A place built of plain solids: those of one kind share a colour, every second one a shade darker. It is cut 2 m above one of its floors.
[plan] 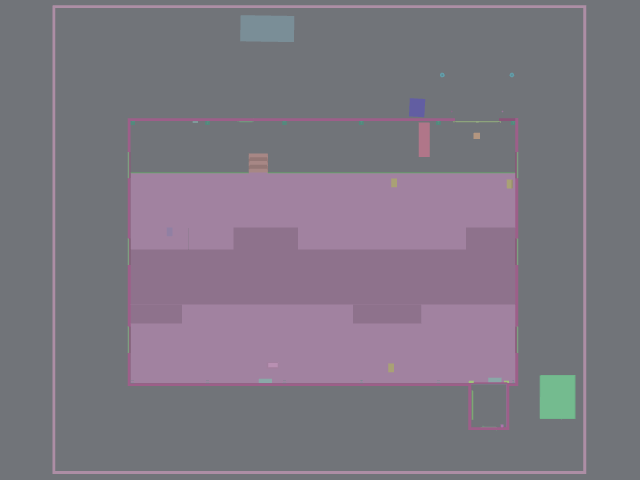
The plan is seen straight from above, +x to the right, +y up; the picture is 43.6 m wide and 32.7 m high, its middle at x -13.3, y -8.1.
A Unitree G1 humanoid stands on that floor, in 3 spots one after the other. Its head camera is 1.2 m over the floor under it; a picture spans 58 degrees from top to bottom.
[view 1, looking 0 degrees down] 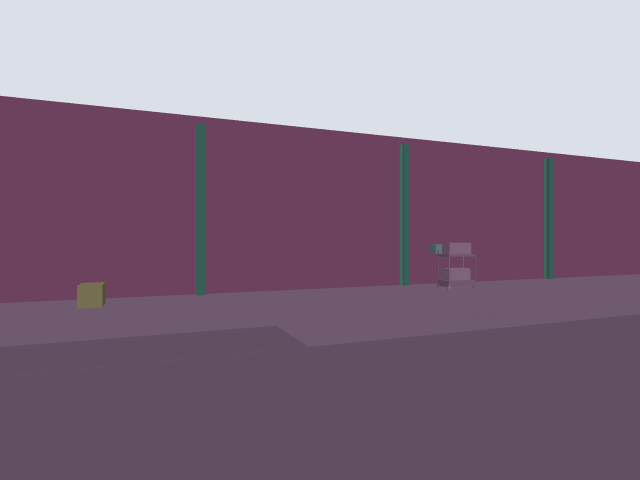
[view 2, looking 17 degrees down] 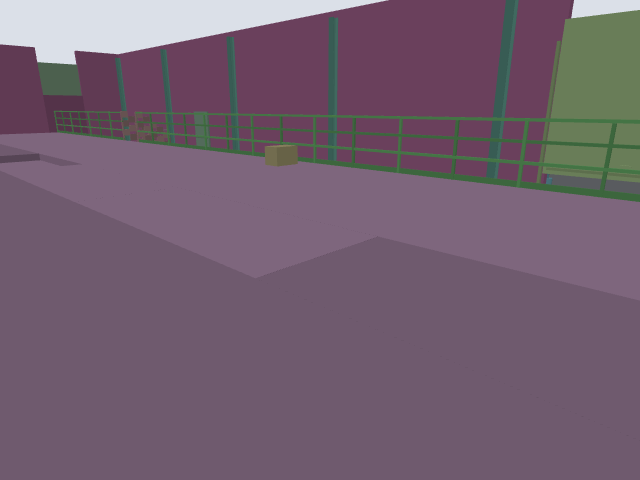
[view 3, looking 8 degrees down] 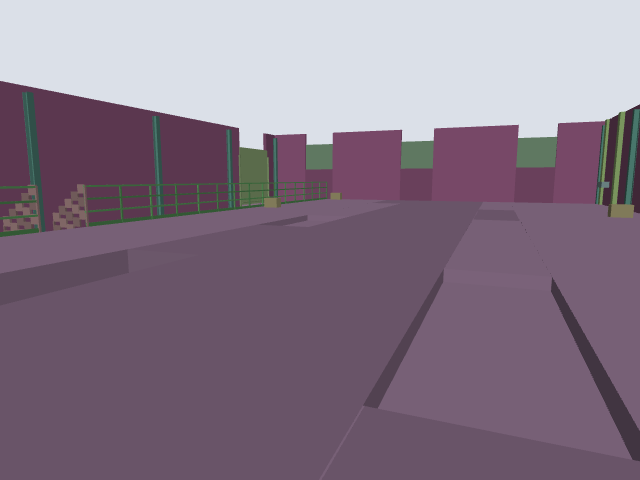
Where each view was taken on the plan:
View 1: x -9.35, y -7.95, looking -112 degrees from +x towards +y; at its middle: wall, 10.68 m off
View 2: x -0.95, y -10.55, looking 134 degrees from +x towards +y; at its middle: raised_floor_bank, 4.11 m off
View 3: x -24.80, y -13.10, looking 22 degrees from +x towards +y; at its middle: raised_floor_bank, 8.62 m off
